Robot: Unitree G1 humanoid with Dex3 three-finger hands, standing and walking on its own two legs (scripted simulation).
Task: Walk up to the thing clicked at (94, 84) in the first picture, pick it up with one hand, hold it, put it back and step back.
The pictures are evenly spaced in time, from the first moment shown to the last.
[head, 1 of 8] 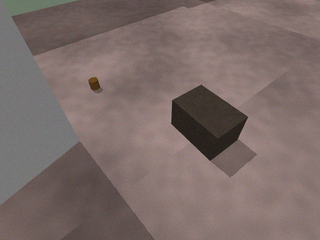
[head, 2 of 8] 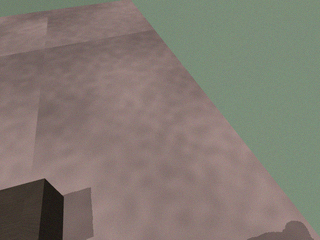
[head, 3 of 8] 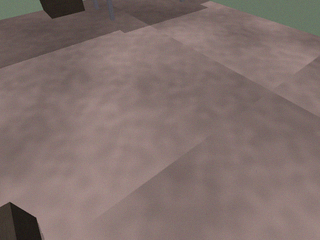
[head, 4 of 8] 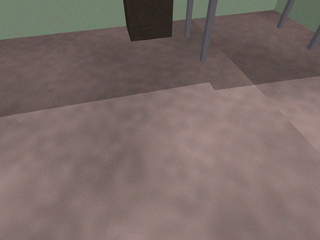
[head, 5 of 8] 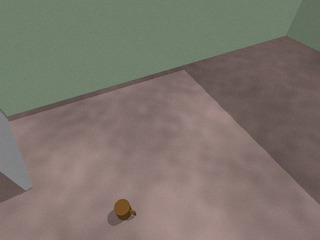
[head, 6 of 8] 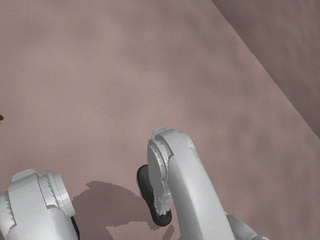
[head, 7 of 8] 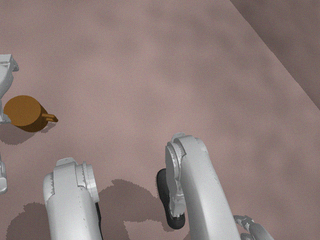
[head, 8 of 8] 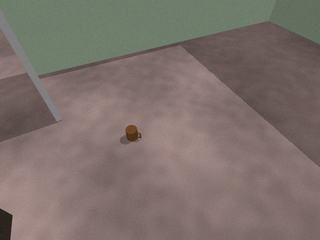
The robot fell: no
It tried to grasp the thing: yes
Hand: left
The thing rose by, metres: 0.61
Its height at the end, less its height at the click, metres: +0.00
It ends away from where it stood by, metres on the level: 0.03
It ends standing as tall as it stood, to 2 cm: yes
